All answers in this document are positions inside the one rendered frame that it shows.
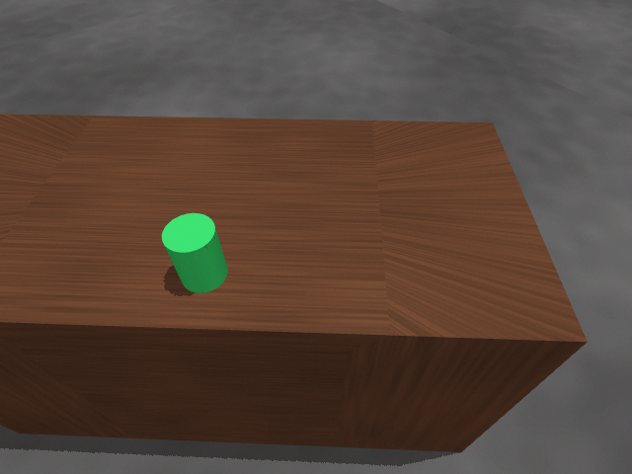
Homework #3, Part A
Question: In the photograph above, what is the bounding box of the can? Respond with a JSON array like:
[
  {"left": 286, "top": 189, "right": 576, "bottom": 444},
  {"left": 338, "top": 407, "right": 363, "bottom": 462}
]
[{"left": 162, "top": 213, "right": 228, "bottom": 293}]

